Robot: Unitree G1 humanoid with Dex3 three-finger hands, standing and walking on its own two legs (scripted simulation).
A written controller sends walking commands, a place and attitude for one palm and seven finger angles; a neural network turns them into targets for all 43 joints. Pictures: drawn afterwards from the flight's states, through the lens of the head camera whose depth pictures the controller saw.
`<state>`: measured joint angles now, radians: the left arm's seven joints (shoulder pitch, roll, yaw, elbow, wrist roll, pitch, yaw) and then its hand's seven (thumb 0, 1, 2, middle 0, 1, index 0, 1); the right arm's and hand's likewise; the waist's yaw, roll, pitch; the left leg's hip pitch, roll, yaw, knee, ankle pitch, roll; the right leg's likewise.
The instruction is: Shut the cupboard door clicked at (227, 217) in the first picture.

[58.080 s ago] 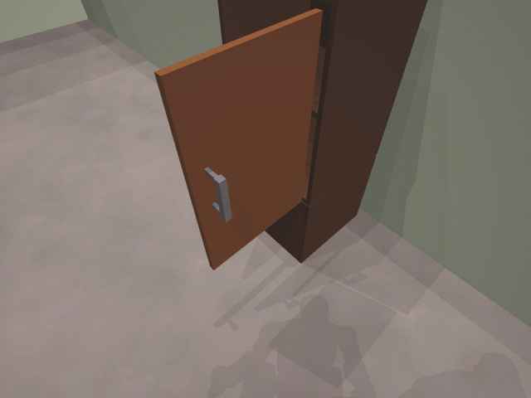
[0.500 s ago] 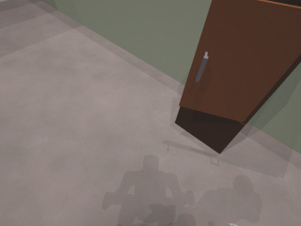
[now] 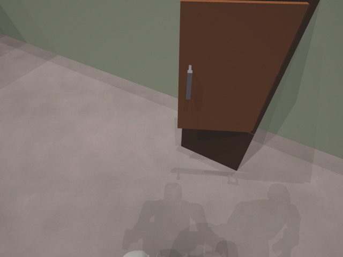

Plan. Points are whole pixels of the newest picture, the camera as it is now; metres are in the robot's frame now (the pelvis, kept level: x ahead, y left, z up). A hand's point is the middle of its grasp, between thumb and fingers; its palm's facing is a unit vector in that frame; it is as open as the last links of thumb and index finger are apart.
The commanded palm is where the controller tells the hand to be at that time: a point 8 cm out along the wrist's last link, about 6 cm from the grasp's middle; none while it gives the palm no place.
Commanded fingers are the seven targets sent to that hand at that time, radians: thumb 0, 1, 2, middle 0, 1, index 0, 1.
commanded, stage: take the last steps up to it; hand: left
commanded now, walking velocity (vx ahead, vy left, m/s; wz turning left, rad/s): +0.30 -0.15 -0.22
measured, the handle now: (189, 82) +0.73 -0.03 -0.03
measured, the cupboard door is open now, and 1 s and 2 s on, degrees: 25 25 25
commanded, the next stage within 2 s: come to a stop and stand still in 0.58 s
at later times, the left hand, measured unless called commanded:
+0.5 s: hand (120, 218) +0.25 +0.17 -0.17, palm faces -0.15 -0.98 -0.15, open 7.4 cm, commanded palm none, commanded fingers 0.00 0.90 0.90 -0.20 -0.30 -0.20 -0.30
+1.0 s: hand (156, 183) +0.36 +0.07 -0.16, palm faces -0.06 -0.97 -0.24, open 7.3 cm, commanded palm none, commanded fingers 0.00 0.90 0.90 -0.20 -0.30 -0.20 -0.30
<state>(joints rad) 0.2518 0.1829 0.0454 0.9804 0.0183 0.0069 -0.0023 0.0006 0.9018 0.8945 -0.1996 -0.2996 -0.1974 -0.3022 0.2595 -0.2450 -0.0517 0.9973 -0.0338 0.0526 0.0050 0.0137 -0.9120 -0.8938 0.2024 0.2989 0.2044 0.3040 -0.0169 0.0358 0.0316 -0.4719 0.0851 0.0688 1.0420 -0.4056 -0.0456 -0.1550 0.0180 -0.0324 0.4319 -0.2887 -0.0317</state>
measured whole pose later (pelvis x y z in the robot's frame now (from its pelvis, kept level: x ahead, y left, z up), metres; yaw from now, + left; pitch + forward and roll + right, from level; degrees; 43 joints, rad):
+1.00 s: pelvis +0.27 -0.10 +0.00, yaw -7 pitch +0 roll +0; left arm 0.15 0.15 0.04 1.01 0.02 -0.01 0.04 -0.01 0.92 0.89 -0.20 -0.30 -0.20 -0.30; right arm 0.10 -0.22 -0.05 0.99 -0.01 0.07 -0.02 0.01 -0.92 -0.89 0.20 0.30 0.20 0.30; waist 0.02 0.04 0.09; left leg -0.48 0.00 0.00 1.02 -0.45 -0.06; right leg -0.25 -0.02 -0.12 0.47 -0.21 -0.05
